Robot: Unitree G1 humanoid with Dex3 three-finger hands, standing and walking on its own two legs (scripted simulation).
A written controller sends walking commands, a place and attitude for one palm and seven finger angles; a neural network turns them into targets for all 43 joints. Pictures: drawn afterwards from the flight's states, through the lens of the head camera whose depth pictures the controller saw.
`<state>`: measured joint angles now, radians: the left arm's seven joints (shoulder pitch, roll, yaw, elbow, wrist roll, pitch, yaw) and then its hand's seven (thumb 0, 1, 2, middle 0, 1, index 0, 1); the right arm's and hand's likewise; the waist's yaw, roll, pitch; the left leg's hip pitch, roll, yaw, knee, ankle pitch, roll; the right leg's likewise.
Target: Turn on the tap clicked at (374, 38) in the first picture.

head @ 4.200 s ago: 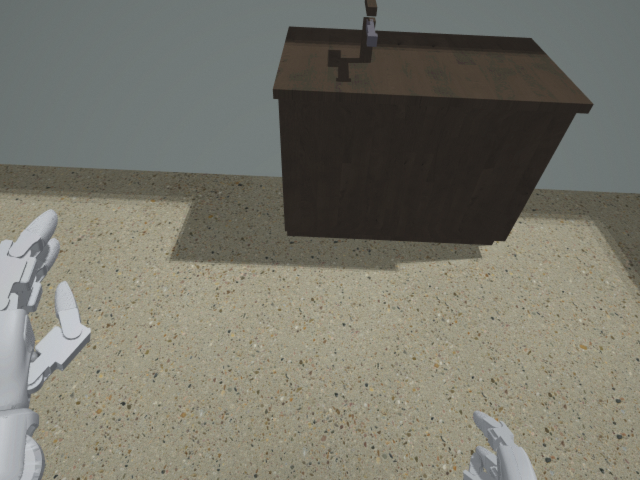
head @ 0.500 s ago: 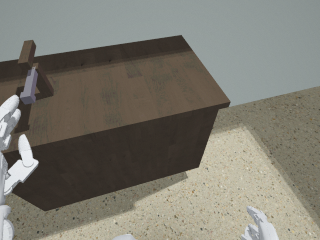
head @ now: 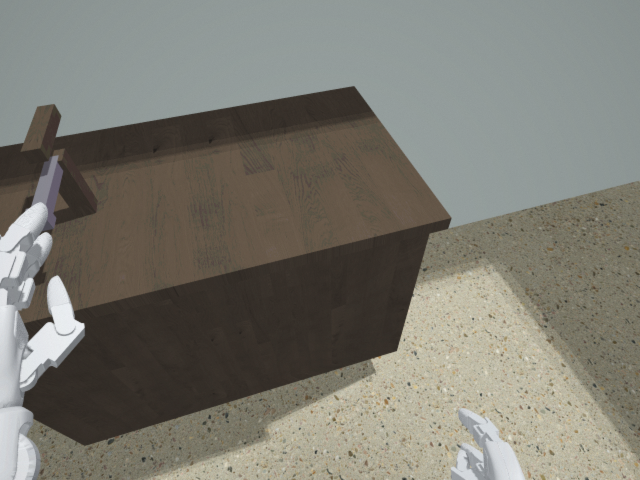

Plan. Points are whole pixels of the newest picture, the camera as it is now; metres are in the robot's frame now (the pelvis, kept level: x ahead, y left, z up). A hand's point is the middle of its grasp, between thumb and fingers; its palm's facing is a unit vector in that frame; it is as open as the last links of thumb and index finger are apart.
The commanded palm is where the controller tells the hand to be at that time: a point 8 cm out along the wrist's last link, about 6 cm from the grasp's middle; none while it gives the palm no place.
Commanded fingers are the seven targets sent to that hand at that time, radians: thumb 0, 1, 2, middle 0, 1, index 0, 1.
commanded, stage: come to a stop and stand still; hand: left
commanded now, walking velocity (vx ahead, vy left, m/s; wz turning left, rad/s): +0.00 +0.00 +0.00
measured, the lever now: (40, 218) +0.43 +0.46 +0.07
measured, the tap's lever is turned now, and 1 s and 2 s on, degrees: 0 0 0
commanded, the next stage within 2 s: look again from close up in 0.54 s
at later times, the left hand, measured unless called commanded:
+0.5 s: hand (72, 355) +0.19 +0.24 +0.16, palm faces +0.39 -0.85 -0.37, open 7.4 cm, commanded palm +0.14 +0.28 +0.18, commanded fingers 0.00 0.90 0.90 -0.20 -0.30 -0.20 -0.30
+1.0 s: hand (32, 331) +0.21 +0.29 +0.15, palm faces +0.34 -0.86 -0.37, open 7.4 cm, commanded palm +0.15 +0.32 +0.18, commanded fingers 0.00 0.90 0.90 -0.20 -0.30 -0.20 -0.30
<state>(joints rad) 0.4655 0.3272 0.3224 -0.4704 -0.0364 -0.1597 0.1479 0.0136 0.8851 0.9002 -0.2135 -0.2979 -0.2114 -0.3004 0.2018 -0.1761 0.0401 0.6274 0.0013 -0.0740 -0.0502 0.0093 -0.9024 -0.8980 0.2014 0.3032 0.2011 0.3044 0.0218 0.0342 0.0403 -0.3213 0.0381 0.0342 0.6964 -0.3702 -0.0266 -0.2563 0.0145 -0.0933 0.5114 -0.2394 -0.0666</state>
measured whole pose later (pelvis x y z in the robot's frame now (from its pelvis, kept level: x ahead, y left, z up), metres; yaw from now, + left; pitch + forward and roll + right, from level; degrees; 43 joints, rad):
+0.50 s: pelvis -0.02 +0.00 +0.00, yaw +0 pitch -1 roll -1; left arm 0.47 0.34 0.29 -0.43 -0.03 -0.16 0.16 0.01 0.89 0.90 -0.21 -0.30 -0.21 -0.30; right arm 0.24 -0.20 0.02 0.61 -0.01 -0.06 -0.07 0.01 -0.91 -0.90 0.20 0.30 0.20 0.30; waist 0.01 0.02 0.00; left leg -0.24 0.04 0.04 0.49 -0.22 -0.01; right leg -0.24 0.05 -0.10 0.41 -0.15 -0.06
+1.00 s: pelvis -0.01 +0.05 +0.00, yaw -1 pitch -2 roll +0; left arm 0.39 0.39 0.34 -0.39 -0.02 -0.25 0.08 0.02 0.88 0.90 -0.22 -0.30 -0.21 -0.30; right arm 0.27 -0.19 0.02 0.58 0.00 -0.17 -0.03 0.01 -0.90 -0.90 0.20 0.30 0.20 0.30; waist 0.03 -0.07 0.07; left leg -0.20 -0.06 0.05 0.45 -0.22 0.07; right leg -0.24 -0.02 -0.03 0.46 -0.18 0.00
